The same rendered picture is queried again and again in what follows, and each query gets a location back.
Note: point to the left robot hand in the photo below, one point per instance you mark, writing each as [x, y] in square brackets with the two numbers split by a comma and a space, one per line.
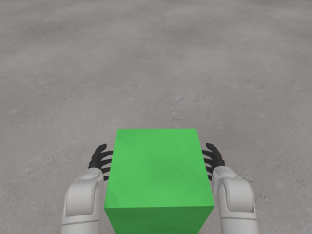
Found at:
[97, 157]

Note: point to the right robot hand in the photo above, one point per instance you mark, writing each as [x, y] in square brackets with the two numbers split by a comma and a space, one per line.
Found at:
[216, 159]

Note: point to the left robot forearm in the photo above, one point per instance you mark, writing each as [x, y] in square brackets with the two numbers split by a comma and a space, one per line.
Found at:
[82, 203]

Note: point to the right robot forearm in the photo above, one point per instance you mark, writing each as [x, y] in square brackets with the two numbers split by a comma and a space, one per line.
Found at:
[235, 202]

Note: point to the carton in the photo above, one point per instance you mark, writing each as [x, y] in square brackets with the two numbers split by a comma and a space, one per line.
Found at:
[158, 182]

